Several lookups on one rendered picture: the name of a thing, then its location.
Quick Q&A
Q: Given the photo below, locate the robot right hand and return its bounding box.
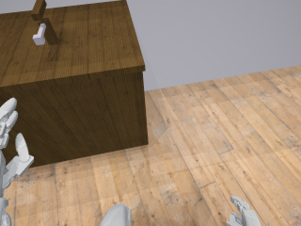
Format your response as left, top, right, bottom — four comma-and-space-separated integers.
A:
226, 195, 261, 226

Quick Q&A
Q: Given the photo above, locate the counter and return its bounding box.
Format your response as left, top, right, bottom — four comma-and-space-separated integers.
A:
0, 0, 149, 169

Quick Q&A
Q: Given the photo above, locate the left robot thigh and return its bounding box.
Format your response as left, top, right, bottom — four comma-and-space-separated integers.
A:
99, 204, 131, 226

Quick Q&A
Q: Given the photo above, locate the left robot forearm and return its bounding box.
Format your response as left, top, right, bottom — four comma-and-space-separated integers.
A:
0, 198, 12, 226

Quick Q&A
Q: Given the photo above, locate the robot left hand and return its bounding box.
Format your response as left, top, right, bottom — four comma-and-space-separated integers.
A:
0, 97, 34, 198

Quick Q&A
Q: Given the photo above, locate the tap lever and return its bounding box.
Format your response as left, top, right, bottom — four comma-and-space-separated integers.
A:
32, 24, 46, 45

